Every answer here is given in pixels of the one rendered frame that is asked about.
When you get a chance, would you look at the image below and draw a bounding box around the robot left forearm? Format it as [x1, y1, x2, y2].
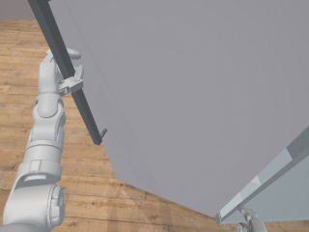
[2, 93, 67, 225]

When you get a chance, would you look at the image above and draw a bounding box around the handle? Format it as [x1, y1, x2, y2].
[27, 0, 107, 145]

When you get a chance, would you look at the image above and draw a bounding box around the robot left upper arm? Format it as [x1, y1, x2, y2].
[0, 184, 66, 232]

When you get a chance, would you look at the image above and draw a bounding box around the fridge door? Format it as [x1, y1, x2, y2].
[48, 0, 309, 218]

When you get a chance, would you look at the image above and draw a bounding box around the left robot hand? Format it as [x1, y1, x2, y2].
[38, 48, 84, 98]

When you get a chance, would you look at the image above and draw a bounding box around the right robot hand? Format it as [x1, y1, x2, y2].
[233, 204, 267, 232]

